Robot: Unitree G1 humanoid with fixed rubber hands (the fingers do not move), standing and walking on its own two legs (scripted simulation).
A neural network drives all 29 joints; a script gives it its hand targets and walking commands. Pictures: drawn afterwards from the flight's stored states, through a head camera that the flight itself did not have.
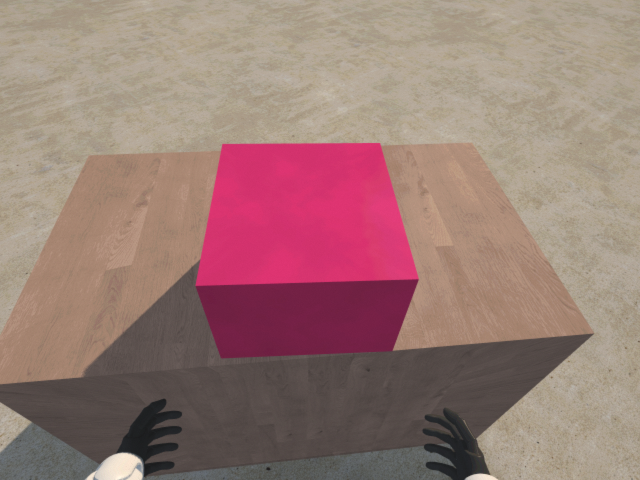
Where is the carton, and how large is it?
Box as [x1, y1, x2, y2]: [195, 143, 418, 357]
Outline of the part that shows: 222,144 195,285 220,356 242,357 392,350 418,278 379,143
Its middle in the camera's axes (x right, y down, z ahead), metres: -0.03 +0.00 +0.67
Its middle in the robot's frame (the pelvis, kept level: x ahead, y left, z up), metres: +0.49 +0.05 -0.02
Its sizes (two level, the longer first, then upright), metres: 0.309 0.284 0.202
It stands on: a pedestal, 0.65 m high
